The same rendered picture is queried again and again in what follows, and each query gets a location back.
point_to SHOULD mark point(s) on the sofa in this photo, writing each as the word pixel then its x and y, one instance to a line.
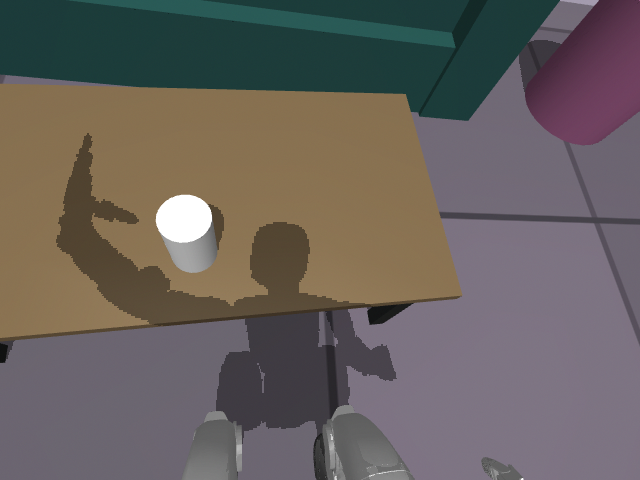
pixel 445 55

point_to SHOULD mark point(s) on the right robot hand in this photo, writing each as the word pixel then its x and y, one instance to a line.
pixel 498 471

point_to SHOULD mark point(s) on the can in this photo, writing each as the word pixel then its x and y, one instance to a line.
pixel 186 226

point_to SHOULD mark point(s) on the coffee table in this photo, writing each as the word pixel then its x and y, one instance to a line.
pixel 320 201

